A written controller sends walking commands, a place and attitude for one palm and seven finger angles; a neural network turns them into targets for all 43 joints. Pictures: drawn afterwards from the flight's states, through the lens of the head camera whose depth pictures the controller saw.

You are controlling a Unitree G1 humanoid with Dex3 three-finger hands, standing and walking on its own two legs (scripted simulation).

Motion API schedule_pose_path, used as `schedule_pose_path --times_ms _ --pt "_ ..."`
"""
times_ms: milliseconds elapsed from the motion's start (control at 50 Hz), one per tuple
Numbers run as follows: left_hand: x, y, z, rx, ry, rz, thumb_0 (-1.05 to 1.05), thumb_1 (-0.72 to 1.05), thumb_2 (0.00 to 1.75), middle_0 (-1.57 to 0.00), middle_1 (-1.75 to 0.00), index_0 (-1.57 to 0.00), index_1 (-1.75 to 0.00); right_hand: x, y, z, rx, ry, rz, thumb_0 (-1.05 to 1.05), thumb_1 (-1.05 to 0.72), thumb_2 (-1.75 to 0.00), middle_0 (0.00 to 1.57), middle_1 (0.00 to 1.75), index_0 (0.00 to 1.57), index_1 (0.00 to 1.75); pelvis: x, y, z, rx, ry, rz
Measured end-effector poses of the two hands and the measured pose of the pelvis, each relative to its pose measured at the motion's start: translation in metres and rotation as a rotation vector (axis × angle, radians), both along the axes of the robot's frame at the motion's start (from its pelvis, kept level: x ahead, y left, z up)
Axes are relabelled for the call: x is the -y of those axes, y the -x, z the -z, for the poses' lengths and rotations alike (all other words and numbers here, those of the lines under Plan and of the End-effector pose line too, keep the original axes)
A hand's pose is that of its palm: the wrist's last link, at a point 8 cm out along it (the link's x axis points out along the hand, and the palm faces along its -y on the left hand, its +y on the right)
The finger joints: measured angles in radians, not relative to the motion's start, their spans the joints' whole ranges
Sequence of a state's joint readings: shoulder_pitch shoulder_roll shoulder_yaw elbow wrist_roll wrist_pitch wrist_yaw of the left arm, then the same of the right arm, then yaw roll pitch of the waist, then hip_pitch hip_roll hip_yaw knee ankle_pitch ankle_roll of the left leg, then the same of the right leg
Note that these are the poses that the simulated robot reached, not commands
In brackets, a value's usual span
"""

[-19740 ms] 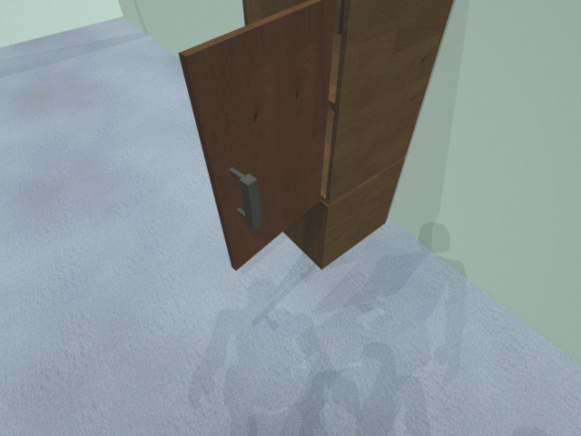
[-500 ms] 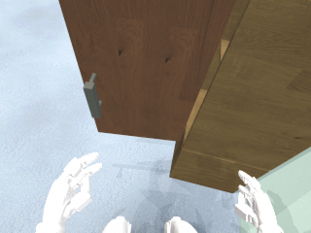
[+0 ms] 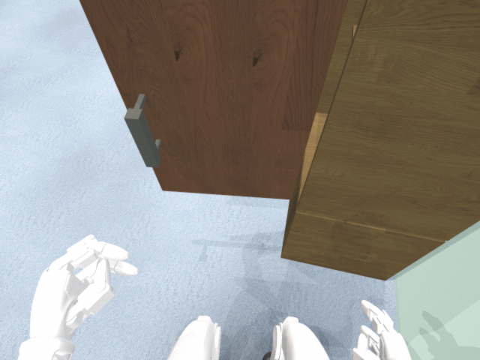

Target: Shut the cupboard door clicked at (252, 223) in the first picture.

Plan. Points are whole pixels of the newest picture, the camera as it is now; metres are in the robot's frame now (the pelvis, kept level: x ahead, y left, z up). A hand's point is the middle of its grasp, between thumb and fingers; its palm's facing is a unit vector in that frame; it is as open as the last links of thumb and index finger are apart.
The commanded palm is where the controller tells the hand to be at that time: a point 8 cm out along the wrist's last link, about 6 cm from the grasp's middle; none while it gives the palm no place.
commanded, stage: raise the hand and make a fist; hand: left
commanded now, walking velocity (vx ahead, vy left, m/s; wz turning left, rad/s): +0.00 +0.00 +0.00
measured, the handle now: (147, 132) +0.51 +0.22 +0.04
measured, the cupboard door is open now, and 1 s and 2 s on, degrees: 98 98 98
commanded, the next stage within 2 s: bring the fist close to the handle in 1.02 s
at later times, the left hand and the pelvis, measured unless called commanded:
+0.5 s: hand (103, 288) +0.22 +0.21 +0.03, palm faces -0.05 -1.00 -0.03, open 3.1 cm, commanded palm +0.20 +0.27 +0.04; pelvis +0.01 +0.04 +0.00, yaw +0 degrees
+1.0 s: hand (102, 268) +0.24 +0.22 +0.05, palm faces +0.01 -1.00 -0.05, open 3.1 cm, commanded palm +0.21 +0.26 +0.04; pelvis +0.01 +0.02 +0.00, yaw +0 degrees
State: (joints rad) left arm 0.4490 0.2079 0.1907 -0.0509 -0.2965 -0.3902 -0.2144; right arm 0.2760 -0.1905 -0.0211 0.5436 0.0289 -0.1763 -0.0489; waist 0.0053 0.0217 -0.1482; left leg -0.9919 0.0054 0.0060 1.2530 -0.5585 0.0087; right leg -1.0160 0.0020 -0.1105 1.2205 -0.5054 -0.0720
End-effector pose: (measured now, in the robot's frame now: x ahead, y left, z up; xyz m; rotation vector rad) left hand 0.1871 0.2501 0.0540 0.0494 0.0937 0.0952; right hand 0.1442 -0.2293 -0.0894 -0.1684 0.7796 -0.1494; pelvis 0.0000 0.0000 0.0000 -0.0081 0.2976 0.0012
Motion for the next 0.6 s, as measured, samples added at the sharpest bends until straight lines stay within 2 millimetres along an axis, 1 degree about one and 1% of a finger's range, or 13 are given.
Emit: schedule_pose_path --times_ms 40,60,100,140,200,240,340,380,420,460,520,560,600 --pt "-0.008 0.006 -0.008 0.062 -0.034 -0.014 0.02 0.9 0.9 -0.88 -1.05 -0.88 -1.05 0.005 0.002 0.0 -0.008 0.031 -0.014 0.02 -0.9 -0.9 0.21 0.3 0.2 0.3 -0.003 0.0 0.001 -0.005 0.006 -0.008" --pt "-0.009 0.008 -0.008 0.081 -0.041 -0.002 0.02 0.9 0.9 -0.9 -1.07 -0.9 -1.07 0.008 0.002 0.0 -0.007 0.045 -0.022 0.02 -0.9 -0.9 0.21 0.3 0.2 0.3 -0.005 0.0 0.002 -0.008 0.009 -0.012" --pt "-0.007 0.008 0.001 0.084 -0.028 0.051 0.02 0.91 0.9 -0.94 -1.11 -0.94 -1.11 0.01 -0.002 -0.001 0.006 0.07 -0.032 0.02 -0.9 -0.9 0.21 0.3 0.2 0.3 -0.009 0.002 0.006 -0.012 0.015 -0.015" --pt "0.0 0.006 0.015 0.052 0.005 0.121 0.02 0.91 0.9 -0.97 -1.15 -0.97 -1.15 0.011 -0.008 -0.003 0.03 0.091 -0.035 0.02 -0.9 -0.9 0.2 0.3 0.2 0.3 -0.013 0.004 0.009 -0.017 0.018 -0.015" --pt "0.006 0.0 0.029 0.007 0.039 0.195 0.02 0.9 0.9 -1.03 -1.21 -1.03 -1.21 0.007 -0.019 -0.01 0.076 0.112 -0.036 0.02 -0.9 -0.9 0.2 0.3 0.2 0.3 -0.018 0.005 0.012 -0.023 0.023 -0.009" --pt "0.003 -0.005 0.027 0.017 0.044 0.192 0.02 0.9 0.9 -1.07 -1.25 -1.07 -1.25 0.001 -0.028 -0.015 0.102 0.114 -0.039 0.02 -0.9 -0.9 0.2 0.3 0.2 0.3 -0.021 0.004 0.012 -0.021 0.026 -0.006" --pt "-0.02 -0.012 0.0 0.118 0.015 0.077 0.02 0.9 0.9 -1.16 -1.35 -1.16 -1.35 -0.022 -0.048 -0.025 0.139 0.082 -0.076 0.02 -0.9 -0.9 0.2 0.3 0.2 0.3 -0.027 -0.002 0.007 -0.015 0.035 -0.009" --pt "-0.025 -0.012 -0.004 0.12 0.009 0.056 0.02 0.9 0.9 -1.2 -1.38 -1.19 -1.39 -0.032 -0.054 -0.027 0.144 0.063 -0.098 0.02 -0.9 -0.9 0.2 0.3 0.2 0.3 -0.03 -0.004 0.004 -0.014 0.039 -0.014" --pt "-0.025 -0.012 0.0 0.081 0.011 0.069 0.02 0.9 0.9 -1.22 -1.42 -1.22 -1.42 -0.041 -0.059 -0.029 0.147 0.047 -0.117 0.02 -0.9 -0.9 0.2 0.3 0.2 0.3 -0.033 -0.006 0.003 -0.015 0.042 -0.017" --pt "-0.022 -0.012 0.01 0.022 0.019 0.104 0.02 0.9 0.9 -1.25 -1.44 -1.25 -1.45 -0.047 -0.062 -0.029 0.147 0.04 -0.132 0.02 -0.9 -0.9 0.21 0.3 0.2 0.3 -0.034 -0.007 0.002 -0.018 0.044 -0.018" --pt "-0.019 -0.014 0.022 -0.033 0.029 0.148 0.02 0.9 0.9 -1.27 -1.47 -1.27 -1.47 -0.051 -0.063 -0.029 0.141 0.045 -0.145 0.02 -0.9 -0.9 0.21 0.3 0.21 0.3 -0.036 -0.008 0.002 -0.024 0.047 -0.018" --pt "-0.021 -0.017 0.021 -0.02 0.031 0.146 0.02 0.9 0.9 -1.28 -1.48 -1.28 -1.48 -0.05 -0.062 -0.028 0.129 0.054 -0.146 0.02 -0.9 -0.9 0.21 0.3 0.21 0.3 -0.036 -0.009 0.003 -0.027 0.048 -0.016" --pt "-0.027 -0.022 0.014 0.026 0.021 0.125 0.02 0.9 0.9 -1.29 -1.48 -1.29 -1.49 -0.048 -0.06 -0.025 0.112 0.063 -0.145 0.02 -0.9 -0.9 0.21 0.3 0.21 0.3 -0.036 -0.01 0.004 -0.031 0.05 -0.016"
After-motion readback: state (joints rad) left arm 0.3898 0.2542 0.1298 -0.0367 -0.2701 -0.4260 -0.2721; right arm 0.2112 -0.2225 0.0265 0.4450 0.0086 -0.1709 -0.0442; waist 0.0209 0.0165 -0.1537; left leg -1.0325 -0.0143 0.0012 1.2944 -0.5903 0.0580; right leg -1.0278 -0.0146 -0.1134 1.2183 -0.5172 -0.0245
